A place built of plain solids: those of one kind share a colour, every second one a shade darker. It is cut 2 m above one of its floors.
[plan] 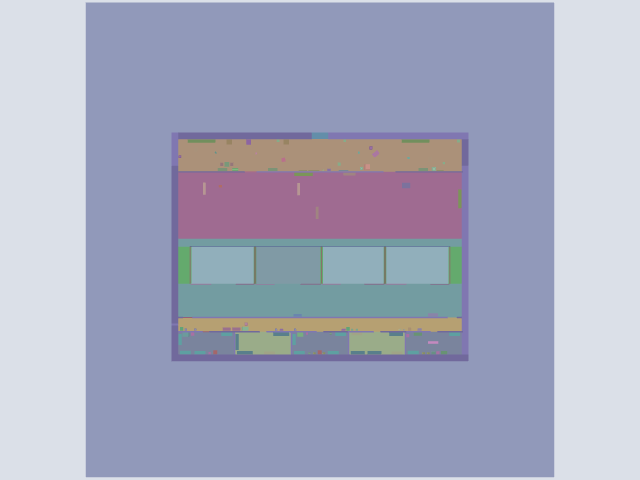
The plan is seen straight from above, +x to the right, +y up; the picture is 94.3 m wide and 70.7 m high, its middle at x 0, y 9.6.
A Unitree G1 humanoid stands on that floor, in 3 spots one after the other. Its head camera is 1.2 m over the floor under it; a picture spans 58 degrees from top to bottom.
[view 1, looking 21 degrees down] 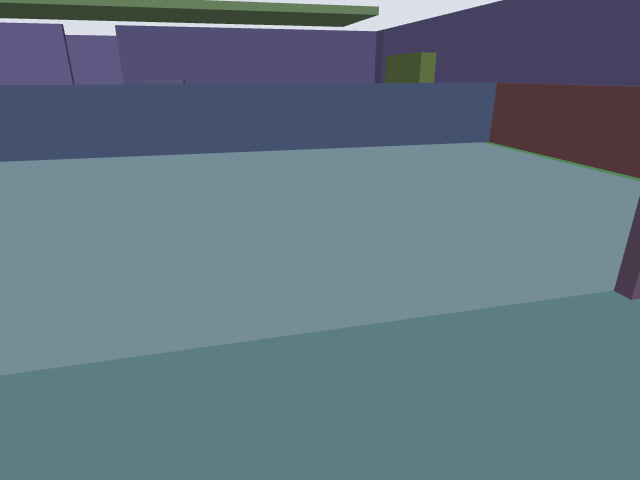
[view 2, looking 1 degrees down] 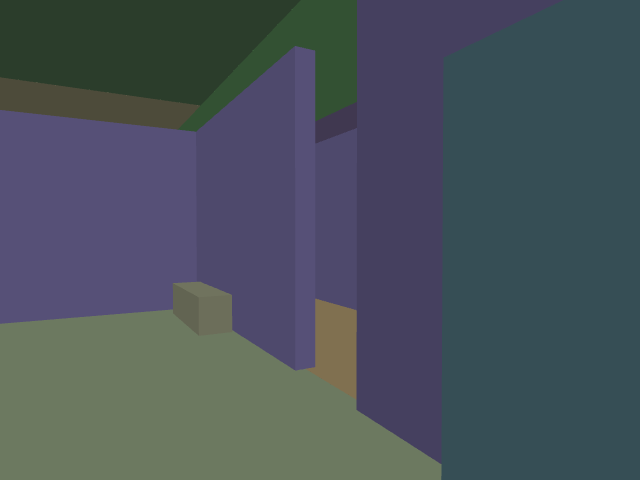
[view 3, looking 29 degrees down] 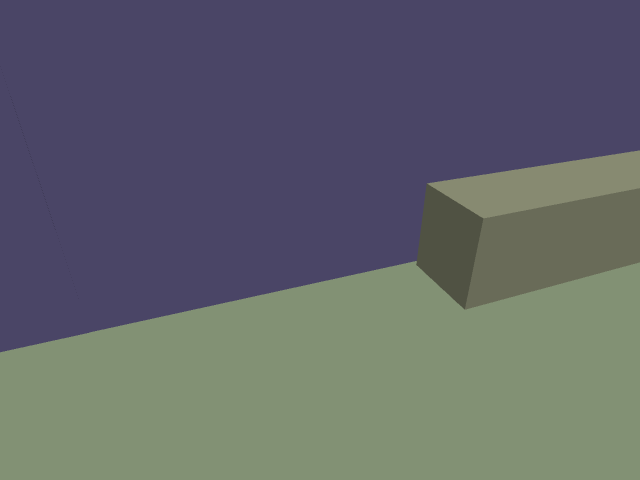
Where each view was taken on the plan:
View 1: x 13.98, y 1.34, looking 76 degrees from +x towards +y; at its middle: floor_plot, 3.35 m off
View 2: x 11.29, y -5.63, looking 151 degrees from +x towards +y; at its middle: wall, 7.69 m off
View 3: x -5.49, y -5.63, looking -111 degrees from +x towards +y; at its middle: wall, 1.99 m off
